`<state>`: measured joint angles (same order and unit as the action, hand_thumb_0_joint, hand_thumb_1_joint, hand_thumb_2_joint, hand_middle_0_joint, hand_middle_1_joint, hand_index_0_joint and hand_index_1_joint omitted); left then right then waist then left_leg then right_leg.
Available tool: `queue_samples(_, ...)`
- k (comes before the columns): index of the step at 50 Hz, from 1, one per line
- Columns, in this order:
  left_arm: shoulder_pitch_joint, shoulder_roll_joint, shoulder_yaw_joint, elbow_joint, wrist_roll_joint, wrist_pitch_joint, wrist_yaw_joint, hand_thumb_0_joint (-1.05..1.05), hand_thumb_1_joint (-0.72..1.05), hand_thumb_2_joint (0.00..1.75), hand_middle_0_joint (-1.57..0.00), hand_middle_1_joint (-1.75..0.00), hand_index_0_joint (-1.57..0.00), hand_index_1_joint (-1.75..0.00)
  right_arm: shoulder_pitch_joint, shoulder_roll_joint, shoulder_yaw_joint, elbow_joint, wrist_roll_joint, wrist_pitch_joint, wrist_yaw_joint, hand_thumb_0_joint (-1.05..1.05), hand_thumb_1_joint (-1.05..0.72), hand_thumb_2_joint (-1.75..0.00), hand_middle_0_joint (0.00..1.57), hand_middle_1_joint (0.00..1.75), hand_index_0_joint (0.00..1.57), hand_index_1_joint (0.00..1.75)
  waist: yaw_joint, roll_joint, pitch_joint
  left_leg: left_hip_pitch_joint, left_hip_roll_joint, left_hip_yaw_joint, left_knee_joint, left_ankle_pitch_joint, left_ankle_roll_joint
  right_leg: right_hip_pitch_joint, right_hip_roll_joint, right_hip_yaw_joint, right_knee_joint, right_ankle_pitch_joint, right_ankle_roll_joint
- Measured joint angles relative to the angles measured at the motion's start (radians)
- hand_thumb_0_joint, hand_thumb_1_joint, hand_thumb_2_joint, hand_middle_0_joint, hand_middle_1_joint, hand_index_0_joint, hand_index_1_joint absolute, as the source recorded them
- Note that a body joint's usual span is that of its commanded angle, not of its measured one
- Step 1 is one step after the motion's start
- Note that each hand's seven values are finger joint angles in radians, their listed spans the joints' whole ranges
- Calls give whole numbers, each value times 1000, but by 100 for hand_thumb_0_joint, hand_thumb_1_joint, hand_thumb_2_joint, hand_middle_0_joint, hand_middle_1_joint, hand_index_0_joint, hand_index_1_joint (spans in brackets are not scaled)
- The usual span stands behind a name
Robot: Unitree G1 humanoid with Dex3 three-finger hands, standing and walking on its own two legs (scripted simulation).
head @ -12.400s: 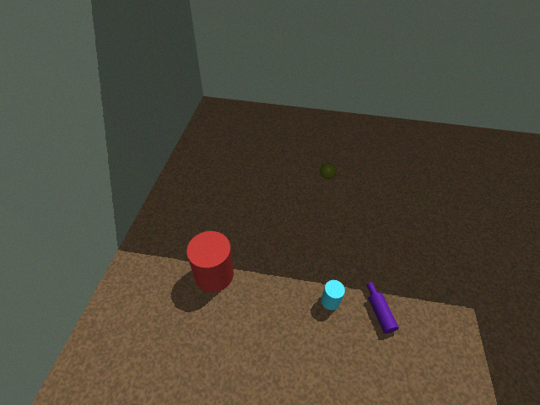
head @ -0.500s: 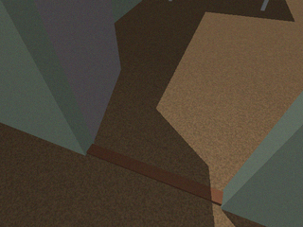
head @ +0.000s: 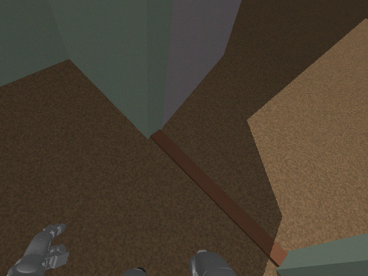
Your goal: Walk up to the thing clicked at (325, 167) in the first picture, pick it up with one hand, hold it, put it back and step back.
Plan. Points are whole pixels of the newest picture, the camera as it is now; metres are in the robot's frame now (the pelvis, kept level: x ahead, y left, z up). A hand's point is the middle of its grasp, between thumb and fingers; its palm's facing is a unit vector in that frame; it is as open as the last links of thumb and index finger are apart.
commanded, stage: walk up
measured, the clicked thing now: out of the picture +0.06 +1.43 -0.73
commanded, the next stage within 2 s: none
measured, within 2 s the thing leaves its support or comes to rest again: neither
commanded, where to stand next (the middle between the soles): +0.05 -0.03 m, yaw +81 degrees
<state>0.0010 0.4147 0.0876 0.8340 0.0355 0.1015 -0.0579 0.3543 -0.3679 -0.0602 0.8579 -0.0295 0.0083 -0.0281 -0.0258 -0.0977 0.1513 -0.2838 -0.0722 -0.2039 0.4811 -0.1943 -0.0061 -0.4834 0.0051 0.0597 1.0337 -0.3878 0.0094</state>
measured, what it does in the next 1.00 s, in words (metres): steps on the spot, turning left: right foot, then left foot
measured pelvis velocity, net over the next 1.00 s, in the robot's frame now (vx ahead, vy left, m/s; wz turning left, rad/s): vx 0.03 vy -0.07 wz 0.87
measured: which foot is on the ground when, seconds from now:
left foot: down 0.00-0.20, up 0.22-0.70, down 0.72-1.00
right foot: up 0.00-0.18, down 0.20-0.74, up 0.76-1.00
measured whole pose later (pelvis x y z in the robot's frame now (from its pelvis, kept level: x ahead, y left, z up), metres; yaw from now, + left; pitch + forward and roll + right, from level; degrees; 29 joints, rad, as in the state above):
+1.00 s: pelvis +0.03 -0.07 -0.01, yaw +50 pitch -2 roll +0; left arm 0.24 0.43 0.05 0.73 0.02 0.02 -0.03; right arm 0.30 -0.39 -0.05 0.64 -0.03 0.00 0.00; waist 0.01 -0.04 0.11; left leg -0.27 -0.10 -0.12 0.62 -0.32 0.04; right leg -0.48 -0.10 0.02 0.95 -0.45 0.01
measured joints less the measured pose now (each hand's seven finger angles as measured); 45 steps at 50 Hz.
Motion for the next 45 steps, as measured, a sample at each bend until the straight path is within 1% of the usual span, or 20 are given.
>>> queue_samples(4,25,16,4,-19,2,0,10,1,91,90,-20,-30,-20,-30,-7,-21,-3,-60,-4,-10,-11,0,-90,-90,21,30,21,30,12,17,-7,-17,-27,-62,22,-6,-14,42,11,33,-99,-48,-4)
queue_samples(8,31,18,4,-48,-6,-23,17,1,91,90,-20,-29,-20,-30,-39,-47,-2,-110,-10,-6,-9,0,-90,-90,21,30,20,30,25,51,-10,-50,-44,-134,69,-21,-44,106,34,47,-248,-74,-25)
queue_samples(9,33,17,4,-57,-8,-32,18,1,91,90,-20,-29,-20,-30,-49,-55,-2,-122,-9,-3,-7,0,-90,-90,21,30,20,30,32,60,-10,-61,-49,-150,85,-27,-55,134,39,47,-315,-52,-32)
queue_samples(10,37,11,4,-64,-10,-44,21,1,91,90,-20,-29,-20,-30,-64,-65,-1,-130,-6,1,-6,0,-90,-90,21,30,20,30,42,74,-8,-71,-49,-164,110,-39,-62,159,44,39,-382,39,-37)
queue_samples(11,42,-2,3,-68,-8,-54,24,1,91,90,-20,-29,-20,-30,-85,-75,-3,-131,-2,6,-5,0,-90,-90,20,30,20,30,46,105,2,-83,-38,-175,150,-62,-38,171,58,15,-396,84,-40)
queue_samples(12,52,-12,-3,-72,-4,-60,25,1,91,90,-20,-29,-20,-30,-103,-78,-5,-129,2,12,-9,0,-90,-90,20,30,20,30,44,125,4,-105,-34,-158,207,-126,-19,180,61,-13,-396,85,-44)
queue_samples(14,70,-21,-14,-72,5,-55,15,1,91,90,-20,-29,-20,-30,-113,-63,-2,-125,0,18,-12,0,-90,-90,20,30,20,30,48,115,-9,-164,-36,-39,342,-230,-9,198,27,-53,-405,73,-56)
queue_samples(15,81,-25,-14,-70,9,-52,12,1,91,90,-20,-29,-20,-30,-113,-57,3,-121,0,19,-6,0,-90,-90,20,30,20,30,54,100,-16,-184,-36,20,407,-245,-7,212,5,-66,-421,74,-62)
queue_samples(17,106,-36,-16,-67,12,-54,12,1,91,90,-21,-30,-20,-30,-108,-56,10,-121,2,18,14,0,-90,-90,20,30,20,30,67,86,-29,-202,-22,88,492,-202,1,245,-24,-93,-469,90,-65)
queue_samples(19,134,-44,-17,-66,10,-64,15,1,91,90,-21,-30,-20,-30,-99,-62,12,-127,3,16,33,0,-90,-90,20,30,20,30,74,88,-42,-205,4,113,529,-153,11,266,-35,-128,-506,103,-67)
queue_samples(23,186,-47,-14,-82,6,-78,13,1,91,90,-21,-30,-21,-30,-88,-62,10,-125,2,29,56,0,-90,-90,20,30,20,30,77,94,-42,-163,64,153,468,-121,6,306,-41,-212,-540,103,-79)
queue_samples(26,218,-41,-13,-100,8,-83,11,1,91,90,-21,-30,-21,-30,-87,-55,7,-116,0,46,66,0,-90,-90,20,30,20,30,85,94,-31,-134,89,181,392,-109,0,328,-43,-279,-552,96,-80)
queue_samples(32,274,-14,-4,-104,13,-79,16,1,91,90,-21,-30,-21,-30,-105,-37,-2,-126,2,58,79,1,-90,-90,20,30,20,30,109,68,-21,-81,101,247,267,-110,21,327,-62,-380,-526,64,-73)
queue_samples(36,305,10,1,-97,15,-74,13,1,91,90,-21,-30,-21,-30,-109,-36,-8,-158,3,49,80,1,-90,-90,20,30,20,30,114,38,-37,-16,87,267,149,-151,56,284,-110,-428,-427,1,-55)
queue_samples(37,309,17,3,-92,11,-72,12,1,91,90,-21,-30,-21,-30,-112,-35,-12,-165,0,40,75,1,-90,-90,20,30,20,30,111,17,-35,-3,65,268,123,-124,55,263,-142,-422,-369,-27,-44)
queue_samples(38,307,19,3,-83,5,-68,14,1,91,90,-21,-30,-21,-30,-116,-34,-14,-173,-5,30,68,1,-90,-90,20,30,20,30,108,2,-28,-4,43,268,133,-123,53,234,-157,-375,-293,-58,-24)
queue_samples(39,305,14,-1,-77,4,-61,15,1,91,90,-21,-30,-21,-30,-116,-38,-16,-183,-8,20,60,1,-90,-90,20,30,20,30,102,6,-26,-11,33,258,153,-131,54,198,-142,-315,-211,-108,-5)
queue_samples(41,299,4,-19,-71,3,-50,12,1,91,90,-21,-30,-20,-30,-106,-46,-15,-192,-1,6,46,0,-90,-90,20,30,20,30,76,31,-32,-14,24,214,168,-138,63,138,-95,-216,-79,-171,11)
queue_samples(43,295,4,-33,-77,1,-53,6,1,91,90,-21,-30,-20,-30,-89,-43,-6,-190,5,2,35,0,-90,-90,20,30,20,30,66,40,-46,2,11,183,144,-127,63,93,-78,-143,-28,-168,11)
queue_samples(45,291,6,-38,-89,-3,-61,5,1,91,90,-21,-30,-20,-30,-75,-38,3,-195,14,-1,27,0,-90,-90,20,30,20,30,60,40,-54,17,-1,161,126,-120,60,57,-85,-93,-30,-134,9)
